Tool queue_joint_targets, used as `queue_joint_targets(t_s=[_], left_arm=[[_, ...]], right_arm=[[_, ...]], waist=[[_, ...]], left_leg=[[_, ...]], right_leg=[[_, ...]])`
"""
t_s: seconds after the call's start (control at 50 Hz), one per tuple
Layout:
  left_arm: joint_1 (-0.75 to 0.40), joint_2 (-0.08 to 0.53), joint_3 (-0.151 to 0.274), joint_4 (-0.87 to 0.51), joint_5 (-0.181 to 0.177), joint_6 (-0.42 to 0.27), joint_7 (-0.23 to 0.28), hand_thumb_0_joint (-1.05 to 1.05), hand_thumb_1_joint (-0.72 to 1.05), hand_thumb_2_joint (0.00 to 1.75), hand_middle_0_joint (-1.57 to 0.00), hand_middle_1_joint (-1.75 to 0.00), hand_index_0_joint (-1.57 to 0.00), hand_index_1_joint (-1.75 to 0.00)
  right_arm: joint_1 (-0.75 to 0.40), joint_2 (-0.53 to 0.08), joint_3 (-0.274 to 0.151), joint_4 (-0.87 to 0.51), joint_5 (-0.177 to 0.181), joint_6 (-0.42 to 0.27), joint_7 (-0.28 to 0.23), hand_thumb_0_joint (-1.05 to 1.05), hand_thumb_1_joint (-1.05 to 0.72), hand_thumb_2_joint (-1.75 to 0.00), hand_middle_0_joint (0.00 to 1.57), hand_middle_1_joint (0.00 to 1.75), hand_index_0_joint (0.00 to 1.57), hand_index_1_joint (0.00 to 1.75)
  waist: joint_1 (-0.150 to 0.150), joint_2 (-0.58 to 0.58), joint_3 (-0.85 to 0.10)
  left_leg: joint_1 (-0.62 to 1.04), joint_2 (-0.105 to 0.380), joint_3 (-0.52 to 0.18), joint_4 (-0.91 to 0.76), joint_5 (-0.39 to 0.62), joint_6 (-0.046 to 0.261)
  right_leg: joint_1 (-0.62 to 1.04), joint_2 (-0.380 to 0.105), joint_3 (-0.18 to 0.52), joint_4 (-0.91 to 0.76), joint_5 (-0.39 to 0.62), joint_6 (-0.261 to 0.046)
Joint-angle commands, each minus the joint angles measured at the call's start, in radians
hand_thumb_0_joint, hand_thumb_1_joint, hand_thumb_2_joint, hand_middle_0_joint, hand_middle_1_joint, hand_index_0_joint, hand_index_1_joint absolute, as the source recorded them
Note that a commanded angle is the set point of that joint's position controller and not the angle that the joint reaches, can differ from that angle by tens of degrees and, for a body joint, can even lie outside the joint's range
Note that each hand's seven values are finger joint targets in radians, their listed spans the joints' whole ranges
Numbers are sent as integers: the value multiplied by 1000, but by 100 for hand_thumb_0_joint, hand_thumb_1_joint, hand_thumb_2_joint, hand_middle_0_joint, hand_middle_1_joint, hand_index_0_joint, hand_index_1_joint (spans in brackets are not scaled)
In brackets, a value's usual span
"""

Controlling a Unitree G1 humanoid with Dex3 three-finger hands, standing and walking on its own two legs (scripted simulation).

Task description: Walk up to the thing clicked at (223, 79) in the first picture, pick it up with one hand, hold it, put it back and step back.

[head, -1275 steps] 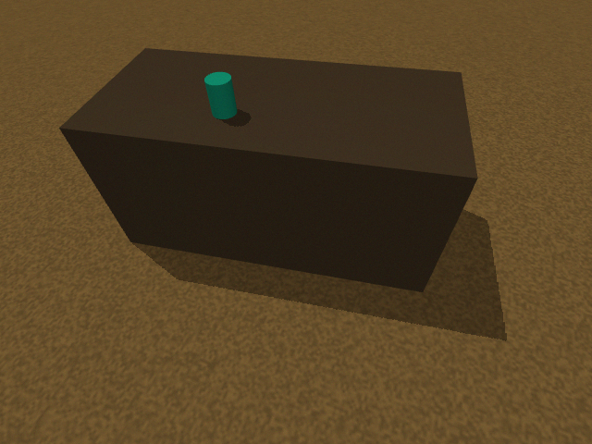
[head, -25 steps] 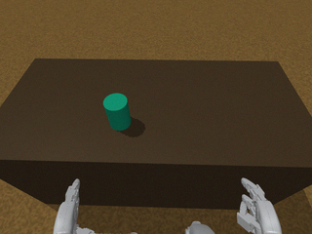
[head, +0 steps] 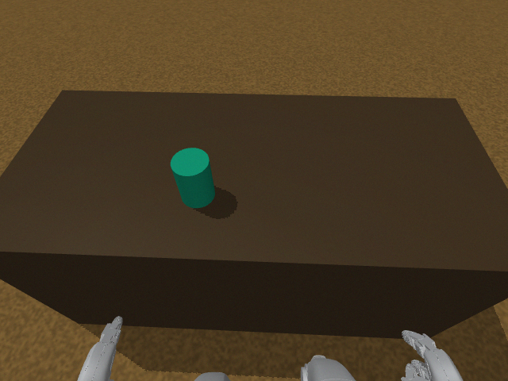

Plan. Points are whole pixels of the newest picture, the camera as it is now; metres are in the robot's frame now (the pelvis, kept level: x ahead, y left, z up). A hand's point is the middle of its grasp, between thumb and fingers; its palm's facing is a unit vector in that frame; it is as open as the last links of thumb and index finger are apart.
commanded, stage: home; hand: left
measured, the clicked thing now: (194, 178) +0.52 +0.16 -0.07
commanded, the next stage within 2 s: stand in 0.22 s
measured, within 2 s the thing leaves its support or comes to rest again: neither
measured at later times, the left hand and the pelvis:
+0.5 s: hand out of the picture +0.06 +0.23 -0.11, palm faces +0.01 -0.94 -0.34, open 16.2 cm; pelvis -0.01 -0.01 +0.04, yaw +1 degrees
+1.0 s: hand out of the picture +0.04 +0.24 -0.11, palm faces +0.02 -0.94 -0.34, open 7.5 cm; pelvis +0.00 -0.01 +0.05, yaw +1 degrees
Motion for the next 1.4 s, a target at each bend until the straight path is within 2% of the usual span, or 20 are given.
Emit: queue_joint_targets(t_s=[0.0,0.1,0.14,0.22,0.3,0.34,0.36,0.4,0.52,0.62,0.68,0.7,0.74,0.82,0.86,0.92,1.0,1.06,1.12,1.38], left_arm=[[-23,166,79,33,-17,-69,-2,0,-59,3,-4,-5,-4,-5],[-62,192,82,171,-13,-76,3,0,-61,2,-4,-4,-4,-4],[-91,213,84,214,-18,-79,2,0,-61,2,-4,-4,-4,-4],[-89,215,78,299,-28,-78,6,0,-59,3,-4,-5,-4,-5],[-99,219,74,375,-35,-71,5,0,-61,2,-4,-5,-4,-5],[-112,218,70,410,-36,-70,5,0,-45,18,-20,-21,-20,-21],[-113,223,69,426,-37,-71,5,0,-37,26,-20,-29,-20,-29],[-121,220,65,457,-39,-72,6,0,-21,42,-20,-30,-20,-30],[-151,213,56,527,-44,-71,1,0,27,90,-20,-30,-20,-30],[-175,225,55,567,-45,-70,-1,0,67,90,-20,-30,-20,-30],[-182,223,53,584,-49,-71,-1,0,90,90,-20,-30,-20,-30],[-176,217,52,593,-48,-72,-2,0,90,90,-20,-30,-20,-30],[-186,221,51,603,-49,-72,-3,0,90,90,-20,-30,-20,-30],[-198,226,48,618,-46,-66,-3,0,90,90,-20,-30,-20,-30],[-197,228,46,624,-46,-65,-3,0,90,90,-20,-30,-20,-30],[-198,222,43,630,-47,-68,-3,0,90,90,-20,-30,-20,-30],[-195,222,41,641,-47,-69,-2,0,90,90,-20,-30,-20,-30],[-196,220,41,648,-48,-70,-1,0,90,90,-20,-30,-20,-30],[-203,221,41,647,-50,-71,-4,0,90,90,-20,-30,-20,-30],[-215,226,46,648,-52,-67,-4,0,90,90,-20,-30,-20,-30]], right_arm=[[-33,-188,-89,-37,21,-46,6,0,-90,-90,20,30,20,30],[-45,-189,-90,58,22,-33,10,0,-90,-90,20,30,20,30],[-17,-185,-85,95,24,-30,9,0,-90,-90,20,30,20,30],[-17,-202,-88,162,29,-27,8,0,-90,-90,20,30,20,30],[-28,-216,-78,222,34,-25,7,0,-90,-90,20,30,20,30],[-36,-210,-73,248,35,-25,7,0,-90,-90,20,30,20,30],[-37,-214,-70,263,37,-24,8,0,-90,-90,20,30,20,30],[-38,-210,-66,291,38,-24,8,0,-90,-90,20,30,20,30],[-56,-213,-56,347,42,-22,11,0,-90,-90,20,30,20,30],[-61,-212,-52,382,43,-19,15,0,-90,-90,20,30,20,30],[-65,-211,-51,393,44,-22,15,0,-90,-90,20,30,20,30],[-78,-221,-52,395,44,-24,13,0,-90,-90,20,30,20,30],[-72,-213,-45,404,45,-24,13,0,-90,-90,20,30,20,30],[-86,-224,-45,412,46,-18,13,0,-90,-90,20,30,20,30],[-87,-228,-45,417,47,-17,12,0,-90,-90,20,30,20,30],[-94,-229,-43,420,48,-20,12,0,-90,-90,20,30,20,30],[-101,-235,-43,425,51,-18,11,0,-90,-90,20,30,20,30],[-110,-241,-44,426,52,-20,10,0,-90,-90,20,30,20,30],[-106,-243,-41,431,53,-22,10,0,-90,-90,20,30,20,30],[-128,-243,-39,435,54,-20,11,0,-90,-90,20,30,20,30]], waist=[[1,3,-159],[-4,-12,-60],[-23,-35,-45],[-17,-7,-60],[-11,5,-23],[-11,-2,-18],[-12,-2,-4],[-14,-17,-17],[-10,-14,25],[-7,-8,55],[-5,1,19],[-3,11,4],[-6,17,16],[-5,9,38],[-5,15,38],[-5,13,8],[-8,9,3],[-6,-2,-19],[-14,0,-22],[-6,0,-13]], left_leg=[[52,50,-92,-218,345,80],[48,41,-91,-257,265,75],[87,35,-79,-265,271,74],[135,50,-91,-315,323,67],[122,65,-109,-408,283,60],[137,67,-108,-437,274,57],[141,64,-102,-445,271,52],[167,64,-94,-465,297,46],[193,73,-95,-541,290,40],[186,72,-92,-589,248,35],[197,85,-94,-605,283,36],[219,93,-98,-605,312,36],[204,92,-96,-629,307,33],[209,85,-91,-638,264,31],[217,88,-91,-643,266,31],[237,94,-87,-635,343,31],[255,96,-82,-638,355,33],[275,103,-79,-629,418,32],[296,106,-75,-636,450,30],[296,110,-66,-664,428,22]], right_leg=[[211,-30,65,-139,256,-93],[199,-55,113,-250,185,-103],[197,-75,143,-288,172,-107],[248,-77,118,-318,229,-99],[302,-71,104,-375,181,-82],[323,-79,108,-413,166,-80],[327,-86,117,-439,165,-76],[360,-92,114,-465,201,-72],[382,-86,103,-544,135,-51],[393,-82,98,-583,76,-38],[437,-87,93,-571,146,-38],[442,-87,87,-568,196,-37],[462,-85,82,-564,208,-31],[428,-81,82,-591,142,-27],[425,-83,83,-593,149,-28],[457,-88,80,-586,224,-30],[450,-86,75,-596,237,-27],[479,-95,72,-582,325,-32],[471,-94,71,-588,361,-27],[483,-93,72,-600,340,-27]])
